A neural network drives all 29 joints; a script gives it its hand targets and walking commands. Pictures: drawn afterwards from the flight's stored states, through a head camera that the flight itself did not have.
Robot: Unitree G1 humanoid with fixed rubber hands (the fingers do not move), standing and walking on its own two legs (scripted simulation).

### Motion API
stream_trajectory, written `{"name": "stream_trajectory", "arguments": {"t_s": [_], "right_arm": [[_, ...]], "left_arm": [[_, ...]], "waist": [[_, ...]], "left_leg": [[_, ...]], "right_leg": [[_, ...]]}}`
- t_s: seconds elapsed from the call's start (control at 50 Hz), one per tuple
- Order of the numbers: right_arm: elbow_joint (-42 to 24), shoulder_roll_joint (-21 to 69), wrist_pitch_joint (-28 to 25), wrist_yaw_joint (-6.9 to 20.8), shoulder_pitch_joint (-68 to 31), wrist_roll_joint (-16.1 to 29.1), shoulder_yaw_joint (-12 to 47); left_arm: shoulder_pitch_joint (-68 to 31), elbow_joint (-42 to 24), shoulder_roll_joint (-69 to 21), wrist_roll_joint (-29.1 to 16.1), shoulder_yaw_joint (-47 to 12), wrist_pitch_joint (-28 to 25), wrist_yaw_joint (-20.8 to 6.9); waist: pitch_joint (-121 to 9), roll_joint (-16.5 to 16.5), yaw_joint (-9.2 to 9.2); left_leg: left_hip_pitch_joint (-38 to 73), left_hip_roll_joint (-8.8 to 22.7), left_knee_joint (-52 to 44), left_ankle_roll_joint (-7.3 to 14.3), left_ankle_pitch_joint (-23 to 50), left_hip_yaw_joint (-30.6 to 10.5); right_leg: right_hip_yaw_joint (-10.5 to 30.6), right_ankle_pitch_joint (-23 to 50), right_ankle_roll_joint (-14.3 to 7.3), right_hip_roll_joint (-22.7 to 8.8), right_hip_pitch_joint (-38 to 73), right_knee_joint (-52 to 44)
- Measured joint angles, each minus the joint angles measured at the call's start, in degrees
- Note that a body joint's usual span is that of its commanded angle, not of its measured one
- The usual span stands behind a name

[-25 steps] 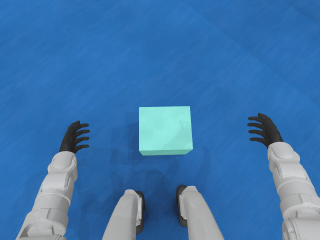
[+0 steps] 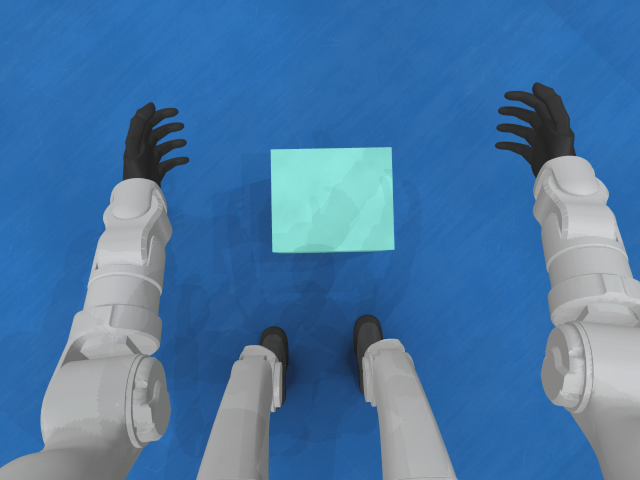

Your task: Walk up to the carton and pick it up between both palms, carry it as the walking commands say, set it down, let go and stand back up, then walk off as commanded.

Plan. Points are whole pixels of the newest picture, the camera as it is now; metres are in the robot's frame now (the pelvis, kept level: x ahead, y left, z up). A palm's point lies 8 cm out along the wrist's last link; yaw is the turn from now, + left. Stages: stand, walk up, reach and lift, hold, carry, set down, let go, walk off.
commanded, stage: reach and lift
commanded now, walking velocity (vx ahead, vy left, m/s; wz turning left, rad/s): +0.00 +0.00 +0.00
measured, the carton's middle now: (330, 207) +0.46 -0.02 -0.56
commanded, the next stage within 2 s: none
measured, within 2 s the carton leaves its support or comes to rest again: neither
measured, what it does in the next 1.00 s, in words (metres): lowers itself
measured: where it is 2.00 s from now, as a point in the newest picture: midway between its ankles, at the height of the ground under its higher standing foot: (321, 376)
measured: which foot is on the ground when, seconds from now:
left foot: down 0.00-1.00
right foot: down 0.00-1.00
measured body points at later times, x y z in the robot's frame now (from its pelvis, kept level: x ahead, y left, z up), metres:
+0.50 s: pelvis -0.04 +0.00 -0.08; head +0.30 -0.01 +0.22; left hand +0.47 +0.20 -0.23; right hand +0.49 -0.24 -0.22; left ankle +0.03 +0.12 -0.65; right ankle +0.06 -0.12 -0.65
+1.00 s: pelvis -0.07 +0.00 -0.21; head +0.29 +0.00 +0.06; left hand +0.46 +0.21 -0.38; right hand +0.48 -0.22 -0.37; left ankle +0.03 +0.12 -0.65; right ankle +0.05 -0.12 -0.65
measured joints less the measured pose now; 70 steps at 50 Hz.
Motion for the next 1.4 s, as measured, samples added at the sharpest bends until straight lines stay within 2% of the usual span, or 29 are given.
{"name": "stream_trajectory", "arguments": {"t_s": [0.14,0.3,0.52,0.76,1.02,1.12,1.4], "right_arm": [[0.9,0.0,0.0,0.2,-5.7,0.0,-1.4],[2.2,0.2,0.0,0.8,-5.6,0.0,-3.2],[4.1,0.2,2.3,0.8,-15.3,0.0,-3.5],[3.2,0.2,3.8,-1.3,-18.1,0.0,-3.6],[8.7,0.2,2.6,-3.0,-22.6,0.0,-3.5],[8.8,0.2,2.1,-4.3,-24.1,0.0,-3.3],[17.4,-0.6,-0.2,-5.9,-31.5,1.3,-0.6]], "left_arm": [[-4.1,1.1,-0.6,2.0,2.3,0.2,-1.2],[-4.5,2.0,-1.3,4.0,4.4,0.5,-2.3],[-13.7,4.1,1.0,4.1,4.7,3.0,-1.5],[-17.1,4.6,3.2,-0.8,2.1,4.0,0.5],[-21.9,10.1,4.7,-3.0,-1.0,1.9,1.5],[-23.0,9.4,5.5,-5.2,-2.8,1.4,2.4],[-31.9,18.5,7.2,-7.6,-5.9,-0.6,2.5]], "waist": [[-1.8,0.0,0.01],[-3.4,0.0,0.00],[-1.8,0.0,0.00],[1.9,0.0,0.00],[7.3,0.0,0.00],[11.5,0.0,0.00],[21.5,0.3,0.00]], "left_leg": [[-4.5,0.0,0.0,-0.1,0.6,-0.2],[-9.9,0.0,1.9,-0.1,1.0,-0.2],[-25.9,-0.4,19.5,-0.4,-3.2,-0.3],[-37.1,-0.8,36.0,-0.5,-7.8,-0.4],[-44.0,-1.1,47.6,-0.6,-10.1,-0.5],[-45.2,-1.2,51.8,-0.6,-10.7,-0.5],[-49.0,-1.6,60.8,-1.2,-11.0,-0.6]], "right_leg": [[0.0,0.8,-0.1,0.1,-4.5,0.0],[0.0,1.3,-0.1,0.1,-9.8,1.7],[0.0,-2.7,-0.1,0.2,-26.0,19.4],[0.0,-7.1,-0.1,0.2,-37.4,35.9],[0.0,-9.2,0.2,0.2,-44.2,47.2],[0.0,-9.7,0.3,0.2,-45.4,51.3],[0.0,-9.8,0.3,0.2,-49.5,60.3]]}}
